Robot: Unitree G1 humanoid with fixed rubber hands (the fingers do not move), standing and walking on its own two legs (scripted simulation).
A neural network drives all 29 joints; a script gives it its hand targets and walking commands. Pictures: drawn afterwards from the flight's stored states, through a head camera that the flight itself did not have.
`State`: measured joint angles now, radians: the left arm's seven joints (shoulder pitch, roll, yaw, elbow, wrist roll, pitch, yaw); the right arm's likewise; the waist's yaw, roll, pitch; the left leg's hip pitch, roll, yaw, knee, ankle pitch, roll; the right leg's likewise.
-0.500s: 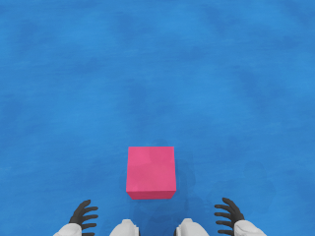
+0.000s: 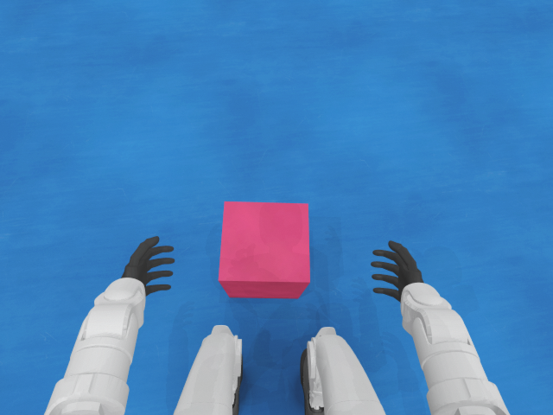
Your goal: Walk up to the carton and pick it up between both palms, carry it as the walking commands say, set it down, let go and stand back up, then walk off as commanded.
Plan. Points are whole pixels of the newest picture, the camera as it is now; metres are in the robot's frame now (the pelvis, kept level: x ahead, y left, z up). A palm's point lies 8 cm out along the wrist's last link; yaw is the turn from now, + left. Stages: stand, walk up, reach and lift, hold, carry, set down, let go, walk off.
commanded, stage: reach and lift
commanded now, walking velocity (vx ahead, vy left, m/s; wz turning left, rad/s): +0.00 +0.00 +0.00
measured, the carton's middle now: (265, 255) +0.46 +0.02 -0.53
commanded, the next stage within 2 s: none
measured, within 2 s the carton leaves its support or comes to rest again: neither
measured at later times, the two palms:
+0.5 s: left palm (156, 202) +0.44 +0.22 -0.12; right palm (385, 210) +0.43 -0.19 -0.12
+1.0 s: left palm (167, 199) +0.48 +0.22 -0.19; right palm (372, 207) +0.47 -0.19 -0.19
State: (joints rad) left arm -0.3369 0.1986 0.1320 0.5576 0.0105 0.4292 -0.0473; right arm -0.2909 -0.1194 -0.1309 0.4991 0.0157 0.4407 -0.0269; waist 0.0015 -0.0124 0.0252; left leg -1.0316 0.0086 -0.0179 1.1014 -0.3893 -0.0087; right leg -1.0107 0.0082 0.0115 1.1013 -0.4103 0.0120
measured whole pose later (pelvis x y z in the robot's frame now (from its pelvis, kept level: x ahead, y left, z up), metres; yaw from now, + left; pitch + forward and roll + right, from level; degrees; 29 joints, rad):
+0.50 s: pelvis +0.00 +0.00 -0.03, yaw +0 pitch +37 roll -1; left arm -0.88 0.26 0.23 0.88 -0.02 0.15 -0.02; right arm -0.83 -0.17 -0.26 0.81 0.02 0.16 -0.07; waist 0.00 -0.01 -0.06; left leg -1.44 0.00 -0.02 1.13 -0.34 -0.01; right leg -1.42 0.01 0.03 1.14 -0.36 0.02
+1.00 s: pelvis +0.00 +0.00 -0.07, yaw -1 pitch +49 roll -1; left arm -0.98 0.27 0.35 0.89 0.06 0.08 -0.07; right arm -0.93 -0.15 -0.36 0.79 -0.05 0.09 -0.03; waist 0.00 -0.01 -0.14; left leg -1.73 -0.01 -0.03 1.26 -0.38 -0.01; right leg -1.71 0.03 0.04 1.26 -0.40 0.03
